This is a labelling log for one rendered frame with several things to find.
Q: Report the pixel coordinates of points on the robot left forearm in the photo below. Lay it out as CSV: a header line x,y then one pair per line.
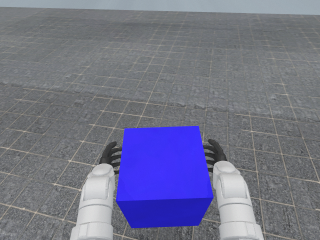
x,y
96,206

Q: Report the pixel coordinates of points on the carton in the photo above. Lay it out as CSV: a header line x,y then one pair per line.
x,y
163,177

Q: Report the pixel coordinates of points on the right robot hand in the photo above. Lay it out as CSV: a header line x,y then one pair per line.
x,y
217,155

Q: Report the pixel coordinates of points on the robot right forearm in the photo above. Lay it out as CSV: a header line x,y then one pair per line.
x,y
234,203

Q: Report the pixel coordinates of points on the left robot hand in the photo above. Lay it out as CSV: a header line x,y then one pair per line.
x,y
107,157

